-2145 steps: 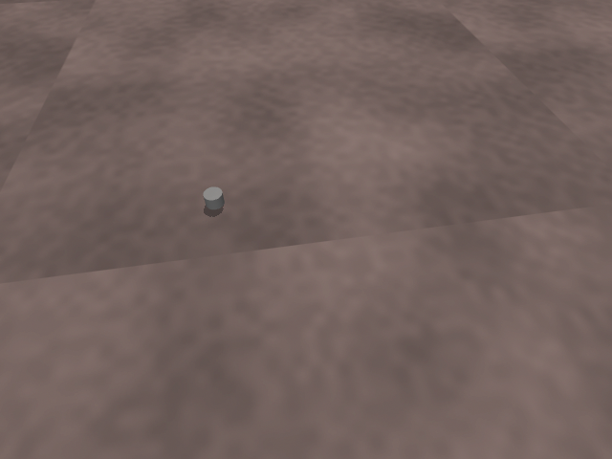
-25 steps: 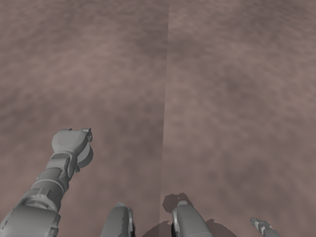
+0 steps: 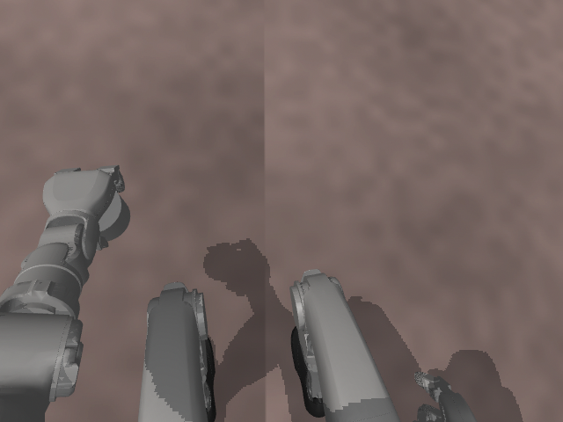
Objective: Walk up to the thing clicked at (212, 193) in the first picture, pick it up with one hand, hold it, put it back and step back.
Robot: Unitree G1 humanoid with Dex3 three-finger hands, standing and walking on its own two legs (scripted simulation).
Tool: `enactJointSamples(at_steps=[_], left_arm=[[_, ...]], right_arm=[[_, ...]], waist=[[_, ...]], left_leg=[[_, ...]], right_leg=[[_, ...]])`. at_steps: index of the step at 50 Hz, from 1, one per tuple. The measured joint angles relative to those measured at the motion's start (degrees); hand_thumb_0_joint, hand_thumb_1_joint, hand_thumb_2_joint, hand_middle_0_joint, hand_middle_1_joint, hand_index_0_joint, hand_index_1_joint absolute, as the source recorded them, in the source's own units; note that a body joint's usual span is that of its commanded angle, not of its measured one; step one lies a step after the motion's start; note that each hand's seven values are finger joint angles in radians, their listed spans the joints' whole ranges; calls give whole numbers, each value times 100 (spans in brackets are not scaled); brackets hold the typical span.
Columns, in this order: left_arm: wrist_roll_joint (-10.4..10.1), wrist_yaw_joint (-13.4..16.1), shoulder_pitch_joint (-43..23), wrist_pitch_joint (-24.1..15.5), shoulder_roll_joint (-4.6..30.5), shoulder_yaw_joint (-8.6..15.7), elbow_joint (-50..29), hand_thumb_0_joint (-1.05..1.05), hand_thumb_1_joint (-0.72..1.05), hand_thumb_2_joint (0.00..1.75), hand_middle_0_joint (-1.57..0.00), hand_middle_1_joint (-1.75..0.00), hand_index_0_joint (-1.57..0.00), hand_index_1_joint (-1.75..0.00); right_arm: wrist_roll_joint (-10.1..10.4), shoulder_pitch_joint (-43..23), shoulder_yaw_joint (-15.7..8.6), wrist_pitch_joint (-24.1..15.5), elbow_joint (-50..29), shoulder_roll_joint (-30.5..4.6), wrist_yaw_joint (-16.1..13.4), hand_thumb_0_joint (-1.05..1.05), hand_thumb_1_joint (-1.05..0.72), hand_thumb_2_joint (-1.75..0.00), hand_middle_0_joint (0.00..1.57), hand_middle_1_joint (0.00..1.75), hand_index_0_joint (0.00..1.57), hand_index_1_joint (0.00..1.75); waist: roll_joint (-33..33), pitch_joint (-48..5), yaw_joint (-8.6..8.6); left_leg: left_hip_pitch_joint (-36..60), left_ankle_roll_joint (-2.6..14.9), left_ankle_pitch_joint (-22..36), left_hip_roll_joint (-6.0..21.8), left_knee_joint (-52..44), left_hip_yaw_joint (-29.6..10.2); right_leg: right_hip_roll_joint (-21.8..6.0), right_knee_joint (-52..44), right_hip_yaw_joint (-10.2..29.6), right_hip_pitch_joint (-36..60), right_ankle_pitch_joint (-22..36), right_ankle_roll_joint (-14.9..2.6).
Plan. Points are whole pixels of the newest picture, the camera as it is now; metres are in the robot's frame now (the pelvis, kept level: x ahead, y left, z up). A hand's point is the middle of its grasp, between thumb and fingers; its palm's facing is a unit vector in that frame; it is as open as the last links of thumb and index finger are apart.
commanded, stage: crouch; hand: left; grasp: from above
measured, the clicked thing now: (98, 212) +0.44 +0.24 -0.17
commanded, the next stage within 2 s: lower in 0.92 s
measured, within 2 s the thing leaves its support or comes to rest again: neither
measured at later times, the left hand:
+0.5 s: hand (116, 219) +0.45 +0.24 -0.26, palm faces -0.46 -0.04 -0.89, open 10.7 cm
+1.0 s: hand (124, 220) +0.46 +0.24 -0.31, palm faces -0.46 -0.03 -0.89, open 10.7 cm
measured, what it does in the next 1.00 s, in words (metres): lowers itself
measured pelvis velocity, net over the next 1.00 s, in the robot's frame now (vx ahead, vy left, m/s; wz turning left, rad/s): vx -0.01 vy -0.01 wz -0.08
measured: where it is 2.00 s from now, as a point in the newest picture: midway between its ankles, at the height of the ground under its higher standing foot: (258, 391)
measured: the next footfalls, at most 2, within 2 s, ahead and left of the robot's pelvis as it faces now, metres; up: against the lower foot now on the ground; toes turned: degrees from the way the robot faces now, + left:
none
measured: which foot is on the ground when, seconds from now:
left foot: down 0.00-1.00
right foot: down 0.00-1.00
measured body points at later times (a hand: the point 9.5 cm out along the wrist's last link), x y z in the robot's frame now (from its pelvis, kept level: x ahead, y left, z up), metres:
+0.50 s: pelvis -0.01 -0.01 -0.10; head +0.22 +0.03 +0.29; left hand +0.47 +0.24 -0.21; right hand +0.04 -0.28 -0.21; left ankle +0.08 +0.12 -0.45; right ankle +0.07 -0.14 -0.45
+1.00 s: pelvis -0.01 -0.01 -0.14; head +0.23 +0.03 +0.23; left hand +0.48 +0.24 -0.26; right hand +0.02 -0.28 -0.26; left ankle +0.08 +0.12 -0.45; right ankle +0.07 -0.14 -0.45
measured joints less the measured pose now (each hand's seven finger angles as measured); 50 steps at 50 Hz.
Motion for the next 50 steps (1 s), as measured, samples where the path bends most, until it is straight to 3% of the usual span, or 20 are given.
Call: enactJointSamples(at_steps=[16,31,50], left_arm=[[61,97,-597,-3,402,193,415,0,-14,72,-52,-83,-55,-81],[139,102,-946,-242,810,384,946,0,-13,72,-51,-83,-54,-81],[228,217,-1172,-370,1152,451,1295,0,-12,71,-50,-84,-53,-81]], right_arm=[[-193,-343,111,-108,-35,-107,286,0,-91,-90,20,29,21,30],[-285,-195,271,-42,82,-97,418,0,-91,-90,20,29,21,30],[-376,-257,568,-81,82,-185,486,0,-91,-90,20,29,21,30]], waist=[[-187,322,-154],[-252,585,-295],[-344,840,-430]], left_leg=[[-1177,-96,-181,-8,1274,-223],[-1786,-138,-197,24,2069,-330],[-2228,-189,-201,4,2682,-504]], right_leg=[[81,1239,-152,-1123,-205,-20],[190,2012,-200,-1752,-186,-9],[255,2556,-319,-2169,-160,-4]])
